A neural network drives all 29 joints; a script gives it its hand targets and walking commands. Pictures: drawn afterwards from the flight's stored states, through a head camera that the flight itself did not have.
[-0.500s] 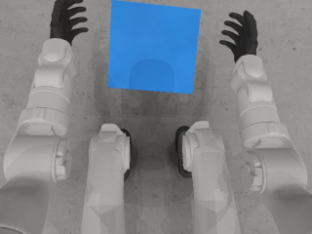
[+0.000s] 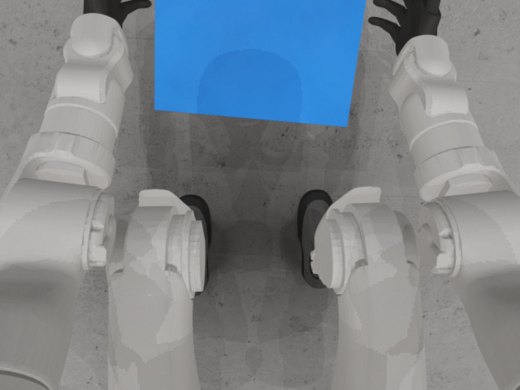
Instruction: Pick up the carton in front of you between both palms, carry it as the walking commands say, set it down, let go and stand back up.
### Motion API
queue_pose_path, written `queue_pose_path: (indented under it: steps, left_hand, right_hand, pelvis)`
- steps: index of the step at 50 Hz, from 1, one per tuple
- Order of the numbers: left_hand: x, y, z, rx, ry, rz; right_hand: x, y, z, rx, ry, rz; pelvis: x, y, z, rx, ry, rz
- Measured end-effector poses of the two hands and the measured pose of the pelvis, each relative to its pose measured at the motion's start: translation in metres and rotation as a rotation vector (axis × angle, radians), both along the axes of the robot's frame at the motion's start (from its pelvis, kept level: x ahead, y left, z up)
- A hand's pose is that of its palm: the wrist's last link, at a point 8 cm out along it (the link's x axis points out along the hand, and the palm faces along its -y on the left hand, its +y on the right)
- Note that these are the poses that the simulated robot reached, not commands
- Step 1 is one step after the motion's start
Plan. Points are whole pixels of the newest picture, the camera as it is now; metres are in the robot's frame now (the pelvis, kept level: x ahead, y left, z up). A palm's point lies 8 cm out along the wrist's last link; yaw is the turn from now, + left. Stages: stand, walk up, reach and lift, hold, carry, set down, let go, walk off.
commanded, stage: reach and lift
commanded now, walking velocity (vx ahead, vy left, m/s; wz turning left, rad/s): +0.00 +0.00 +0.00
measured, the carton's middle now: (254, 42) +0.50 +0.01 -0.24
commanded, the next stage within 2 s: none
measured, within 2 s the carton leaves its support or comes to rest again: leaves its support in 0.62 s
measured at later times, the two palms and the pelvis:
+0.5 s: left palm (132, 8) +0.52 +0.15 -0.17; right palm (390, 27) +0.51 -0.15 -0.17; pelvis -0.01 +0.00 +0.01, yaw +0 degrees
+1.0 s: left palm out of the picture +0.49 +0.16 -0.01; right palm (477, 14) +0.48 -0.14 -0.01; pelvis -0.01 +0.00 +0.06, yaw +2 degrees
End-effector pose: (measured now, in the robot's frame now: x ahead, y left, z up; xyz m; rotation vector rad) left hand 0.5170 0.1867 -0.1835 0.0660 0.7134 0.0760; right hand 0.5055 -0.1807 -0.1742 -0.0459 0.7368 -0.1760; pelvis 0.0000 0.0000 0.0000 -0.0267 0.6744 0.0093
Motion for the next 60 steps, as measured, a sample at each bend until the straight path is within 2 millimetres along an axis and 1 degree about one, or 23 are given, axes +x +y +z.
queue_pose_path:
  steps: [5, 10, 14, 16, 18, 19, 24, 30, 34, 36, 38, 42, 47, 51, 55, 60]
  left_hand:
    - [0.000, -0.001, 0.008, 0.005, 0.009, -0.001]
    - [-0.001, -0.004, 0.009, 0.003, 0.018, -0.004]
    - [-0.001, -0.015, 0.007, -0.009, 0.015, -0.020]
    - [-0.001, -0.024, 0.007, -0.020, 0.012, -0.024]
    - [0.000, -0.030, 0.007, -0.022, 0.008, -0.020]
    - [0.000, -0.031, 0.007, -0.021, 0.008, -0.017]
    - [0.003, -0.032, 0.009, -0.012, 0.021, -0.016]
    - [0.006, -0.032, 0.013, -0.004, 0.047, -0.019]
    - [0.006, -0.032, 0.022, -0.011, 0.029, -0.011]
    - [0.004, -0.031, 0.032, -0.018, 0.009, -0.006]
    - [0.001, -0.030, 0.046, -0.024, -0.011, -0.001]
    - [-0.010, -0.028, 0.087, -0.037, -0.048, 0.021]
    - [-0.023, -0.026, 0.142, -0.053, -0.045, 0.052]
    - [-0.030, -0.026, 0.177, -0.049, -0.029, 0.058]
    - [-0.035, -0.026, 0.204, -0.046, -0.027, 0.060]
    - [-0.040, -0.026, 0.231, -0.046, -0.035, 0.065]
  right_hand:
    - [-0.003, 0.006, 0.004, 0.009, 0.004, 0.001]
    - [-0.006, 0.007, 0.004, 0.010, 0.011, 0.005]
    - [-0.004, 0.014, 0.004, 0.016, 0.004, 0.025]
    - [-0.001, 0.022, 0.004, 0.023, 0.001, 0.042]
    - [0.003, 0.032, 0.006, 0.033, -0.005, 0.059]
    - [0.004, 0.033, 0.007, 0.027, -0.004, 0.044]
    - [0.005, 0.035, 0.007, 0.027, 0.001, -0.016]
    - [0.007, 0.035, 0.009, 0.031, 0.020, -0.020]
    - [0.008, 0.035, 0.018, 0.039, 0.000, -0.024]
    - [0.005, 0.036, 0.028, 0.047, -0.021, -0.030]
    - [0.002, 0.037, 0.041, 0.055, -0.042, -0.034]
    - [-0.007, 0.039, 0.081, 0.069, -0.080, -0.039]
    - [-0.017, 0.040, 0.134, 0.083, -0.079, -0.045]
    - [-0.023, 0.041, 0.169, 0.077, -0.063, -0.035]
    - [-0.026, 0.040, 0.197, 0.072, -0.061, -0.026]
    - [-0.028, 0.040, 0.225, 0.067, -0.069, -0.019]
  pelvis:
    - [0.001, 0.000, 0.002, -0.001, 0.012, 0.001]
    - [-0.001, 0.000, 0.005, -0.001, 0.022, 0.002]
    - [-0.004, -0.001, 0.006, 0.002, 0.022, -0.001]
    - [-0.005, -0.001, 0.007, 0.003, 0.018, -0.001]
    - [-0.005, -0.001, 0.008, 0.005, 0.017, -0.002]
    - [-0.006, -0.002, 0.008, 0.005, 0.017, -0.002]
    - [-0.006, -0.002, 0.008, 0.002, 0.020, 0.001]
    - [-0.005, -0.001, 0.001, 0.005, -0.006, 0.003]
    - [-0.003, -0.001, -0.003, 0.008, -0.015, 0.006]
    - [-0.002, -0.001, -0.003, 0.009, -0.019, 0.008]
    - [-0.002, -0.002, -0.001, 0.009, -0.023, 0.010]
    - [-0.003, -0.002, 0.012, 0.010, -0.028, 0.016]
    - [-0.004, -0.003, 0.039, 0.010, -0.010, 0.022]
    - [-0.006, -0.004, 0.064, 0.010, 0.012, 0.024]
    - [-0.005, -0.005, 0.087, 0.012, 0.031, 0.024]
    - [-0.001, -0.005, 0.111, 0.015, 0.045, 0.022]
